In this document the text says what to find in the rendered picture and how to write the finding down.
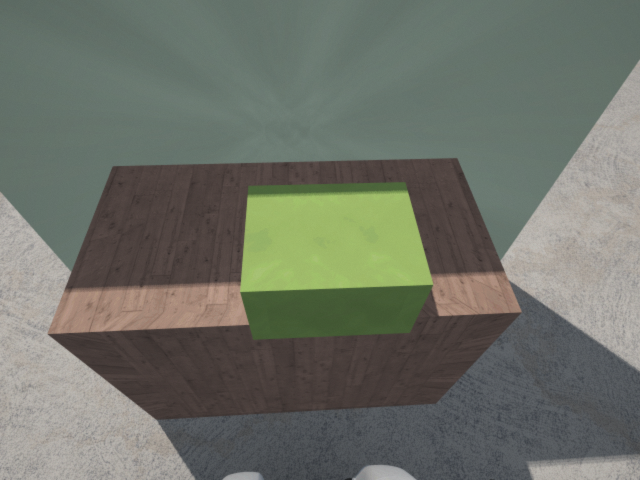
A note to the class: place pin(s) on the carton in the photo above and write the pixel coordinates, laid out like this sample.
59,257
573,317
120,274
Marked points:
325,260

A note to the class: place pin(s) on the pedestal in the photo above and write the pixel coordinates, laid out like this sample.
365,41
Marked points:
153,302

